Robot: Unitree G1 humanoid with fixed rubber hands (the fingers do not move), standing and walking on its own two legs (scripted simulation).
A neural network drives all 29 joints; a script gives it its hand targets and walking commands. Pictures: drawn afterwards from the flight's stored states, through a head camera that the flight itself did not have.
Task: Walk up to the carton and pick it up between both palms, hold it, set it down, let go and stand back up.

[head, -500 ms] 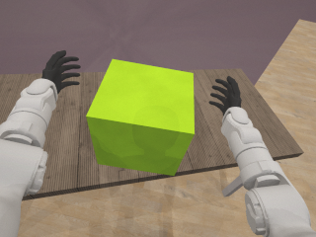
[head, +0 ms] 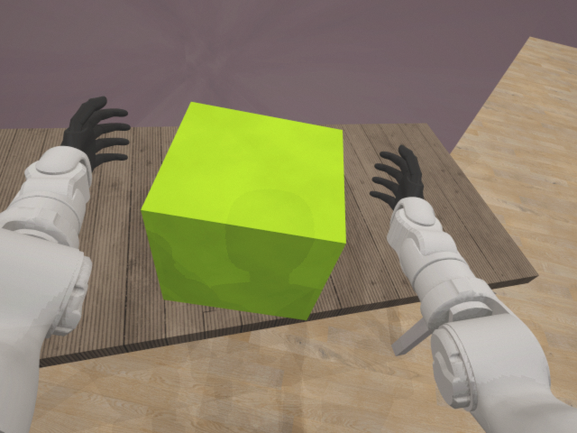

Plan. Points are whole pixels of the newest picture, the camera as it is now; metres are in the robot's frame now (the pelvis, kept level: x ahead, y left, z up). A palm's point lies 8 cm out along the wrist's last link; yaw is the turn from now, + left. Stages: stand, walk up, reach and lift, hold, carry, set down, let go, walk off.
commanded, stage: reach and lift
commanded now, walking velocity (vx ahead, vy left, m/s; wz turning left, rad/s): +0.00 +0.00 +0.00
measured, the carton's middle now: (251, 216) +0.48 -0.02 -0.01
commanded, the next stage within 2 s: none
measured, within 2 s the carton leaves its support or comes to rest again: neither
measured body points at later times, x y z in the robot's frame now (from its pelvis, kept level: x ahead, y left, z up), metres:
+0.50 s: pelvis -0.02 +0.01 -0.03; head +0.11 +0.06 +0.39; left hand +0.50 +0.20 +0.00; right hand +0.41 -0.22 +0.02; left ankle +0.01 +0.11 -0.73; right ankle +0.00 -0.13 -0.73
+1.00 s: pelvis -0.02 +0.02 -0.04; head +0.09 +0.06 +0.39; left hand +0.50 +0.16 +0.03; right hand +0.42 -0.19 +0.03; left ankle +0.01 +0.11 -0.73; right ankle +0.00 -0.13 -0.73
